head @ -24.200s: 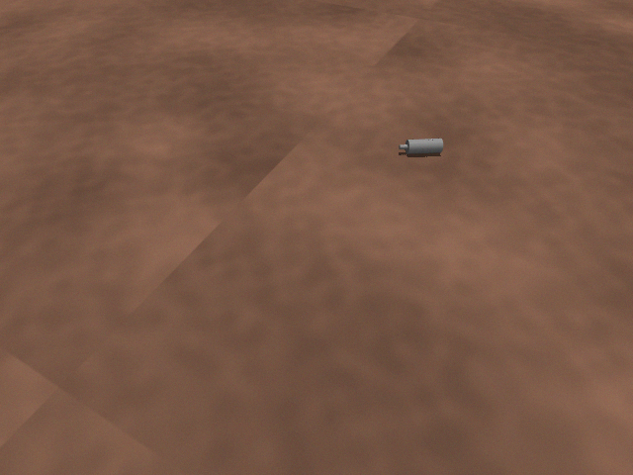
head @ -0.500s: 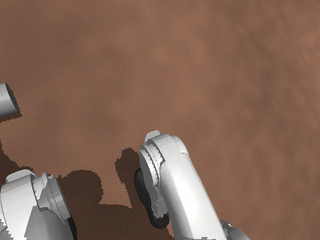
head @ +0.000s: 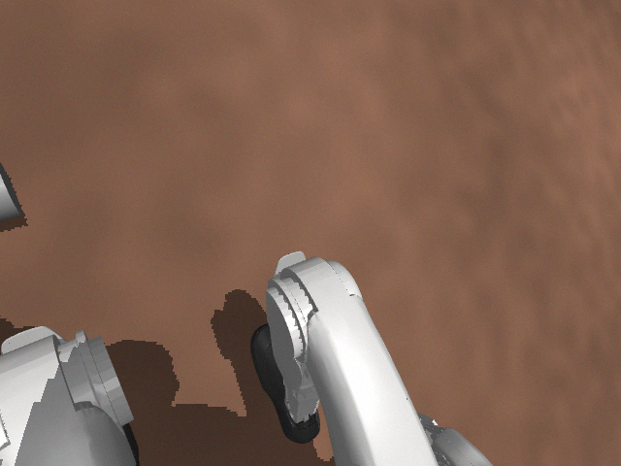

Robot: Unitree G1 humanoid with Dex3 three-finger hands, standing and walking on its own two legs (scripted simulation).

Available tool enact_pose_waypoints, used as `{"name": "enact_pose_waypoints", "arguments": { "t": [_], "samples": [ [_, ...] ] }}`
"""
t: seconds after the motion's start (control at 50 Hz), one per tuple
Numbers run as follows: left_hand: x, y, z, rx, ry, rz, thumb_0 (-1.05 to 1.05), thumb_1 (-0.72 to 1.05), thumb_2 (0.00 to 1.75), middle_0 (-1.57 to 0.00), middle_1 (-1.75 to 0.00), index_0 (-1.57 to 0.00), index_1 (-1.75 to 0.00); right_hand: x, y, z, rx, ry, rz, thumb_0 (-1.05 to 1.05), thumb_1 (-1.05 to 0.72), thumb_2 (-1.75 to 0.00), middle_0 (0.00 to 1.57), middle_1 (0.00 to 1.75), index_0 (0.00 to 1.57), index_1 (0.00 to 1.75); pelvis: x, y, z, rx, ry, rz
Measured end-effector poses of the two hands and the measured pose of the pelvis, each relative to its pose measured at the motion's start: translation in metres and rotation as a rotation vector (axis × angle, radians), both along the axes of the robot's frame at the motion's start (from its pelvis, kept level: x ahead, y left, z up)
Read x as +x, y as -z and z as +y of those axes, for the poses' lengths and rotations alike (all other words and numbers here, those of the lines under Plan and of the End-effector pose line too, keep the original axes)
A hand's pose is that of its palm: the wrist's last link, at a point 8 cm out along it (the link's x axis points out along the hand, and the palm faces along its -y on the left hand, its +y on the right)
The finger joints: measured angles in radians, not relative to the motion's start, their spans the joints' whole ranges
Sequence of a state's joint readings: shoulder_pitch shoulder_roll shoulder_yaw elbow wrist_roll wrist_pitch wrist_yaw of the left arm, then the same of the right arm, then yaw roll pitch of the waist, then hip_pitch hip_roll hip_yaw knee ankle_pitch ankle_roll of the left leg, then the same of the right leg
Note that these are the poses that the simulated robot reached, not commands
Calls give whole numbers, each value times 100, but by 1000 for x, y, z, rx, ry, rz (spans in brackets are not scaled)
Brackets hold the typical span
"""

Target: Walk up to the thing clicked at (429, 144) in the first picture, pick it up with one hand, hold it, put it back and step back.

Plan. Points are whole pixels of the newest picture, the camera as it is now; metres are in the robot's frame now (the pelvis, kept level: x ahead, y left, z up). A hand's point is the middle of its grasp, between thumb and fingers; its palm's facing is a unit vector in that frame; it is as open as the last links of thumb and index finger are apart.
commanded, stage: close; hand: left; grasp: from above
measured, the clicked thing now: out of the picture +0.46 +0.35 -0.27
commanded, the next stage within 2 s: settle in 1.48 s
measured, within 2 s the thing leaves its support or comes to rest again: leaves its support in 1.90 s
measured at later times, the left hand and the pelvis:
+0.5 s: hand out of the picture +0.45 +0.32 -0.24, palm faces -0.44 -0.16 -0.88, open 12.2 cm; pelvis +0.00 +0.00 +0.00, yaw -1 degrees
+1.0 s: hand out of the picture +0.45 +0.31 -0.24, palm faces -0.43 -0.15 -0.89, open 10.9 cm; pelvis -0.01 +0.00 +0.00, yaw -1 degrees
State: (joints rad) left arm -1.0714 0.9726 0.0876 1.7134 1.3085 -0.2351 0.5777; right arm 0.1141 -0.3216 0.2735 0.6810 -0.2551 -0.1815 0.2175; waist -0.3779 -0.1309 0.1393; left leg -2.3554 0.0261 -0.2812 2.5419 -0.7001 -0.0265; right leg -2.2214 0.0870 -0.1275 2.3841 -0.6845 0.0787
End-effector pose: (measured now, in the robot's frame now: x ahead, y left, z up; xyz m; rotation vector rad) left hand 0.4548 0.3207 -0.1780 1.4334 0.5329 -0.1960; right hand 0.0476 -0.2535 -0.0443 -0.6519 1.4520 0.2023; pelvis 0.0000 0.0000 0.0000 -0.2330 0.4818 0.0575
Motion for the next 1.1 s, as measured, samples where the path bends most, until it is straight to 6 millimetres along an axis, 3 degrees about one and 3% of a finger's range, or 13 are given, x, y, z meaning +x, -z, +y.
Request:
{"name": "enact_pose_waypoints", "arguments": {
  "t": [0.2,0.46,0.8,1.1],
  "samples": [
    [4,5,-5,8,-25,-11,0,-37,100,-17,-102,-17,-102,-6,-1,6,25,-8,2,0,-90,-90,20,30,21,30,-1,1,1,-7,5,-6],
    [5,4,3,13,-54,11,0,-26,89,-25,-97,-26,-95,-11,-3,4,30,1,23,0,-90,-90,20,30,21,30,0,-1,0,-7,8,-2],
    [0,3,-6,1,-8,-8,0,-10,82,-37,-89,-37,-87,-4,-3,4,25,-26,-10,0,-90,-90,20,30,20,30,-4,-1,0,-8,9,-22],
    [3,1,-4,7,-31,2,0,-7,67,-48,-78,-49,-75,-9,-9,2,16,-22,-8,0,-90,-90,20,30,20,30,-5,-3,1,-10,11,-14]
  ]
}}
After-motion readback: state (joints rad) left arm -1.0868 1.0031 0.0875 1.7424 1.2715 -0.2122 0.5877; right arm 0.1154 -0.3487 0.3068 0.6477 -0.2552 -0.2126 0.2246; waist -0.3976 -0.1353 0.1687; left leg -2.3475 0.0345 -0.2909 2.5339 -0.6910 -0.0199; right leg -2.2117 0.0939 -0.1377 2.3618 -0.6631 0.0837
